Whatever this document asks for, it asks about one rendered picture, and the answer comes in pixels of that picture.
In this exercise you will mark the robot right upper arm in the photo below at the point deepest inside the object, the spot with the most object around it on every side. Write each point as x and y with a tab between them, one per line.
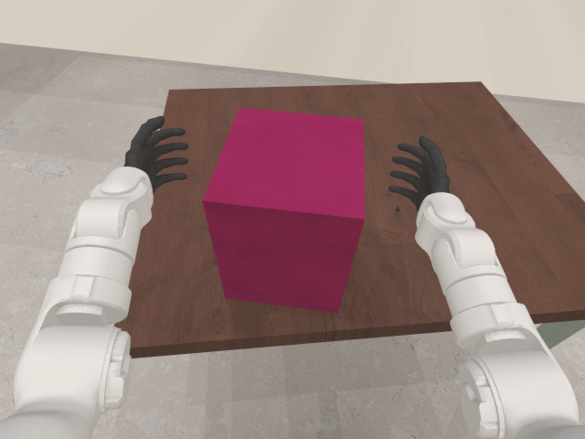
519	394

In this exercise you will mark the robot left upper arm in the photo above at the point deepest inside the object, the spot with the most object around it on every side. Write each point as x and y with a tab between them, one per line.
73	375

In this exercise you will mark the robot left hand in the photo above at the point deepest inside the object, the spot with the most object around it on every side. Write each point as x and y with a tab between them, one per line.
144	151

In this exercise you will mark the left robot forearm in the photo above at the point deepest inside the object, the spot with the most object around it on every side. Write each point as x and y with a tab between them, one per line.
92	284

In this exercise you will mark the table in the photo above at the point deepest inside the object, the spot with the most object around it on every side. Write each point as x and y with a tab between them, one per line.
533	216

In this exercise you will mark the robot right hand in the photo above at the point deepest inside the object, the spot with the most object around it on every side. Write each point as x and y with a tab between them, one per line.
432	171

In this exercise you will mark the carton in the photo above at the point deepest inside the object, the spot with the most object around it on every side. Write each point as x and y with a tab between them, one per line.
285	207

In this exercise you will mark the right robot forearm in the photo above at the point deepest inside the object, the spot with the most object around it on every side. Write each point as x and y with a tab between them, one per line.
486	317

